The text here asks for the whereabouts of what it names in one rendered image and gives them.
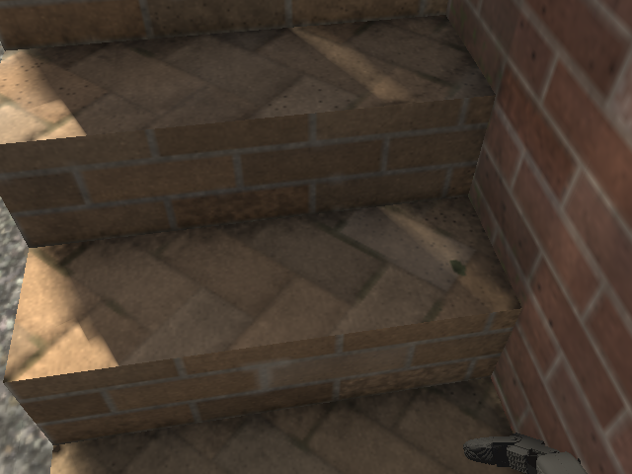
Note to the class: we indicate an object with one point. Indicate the right robot hand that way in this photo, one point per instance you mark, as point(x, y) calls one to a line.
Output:
point(522, 453)

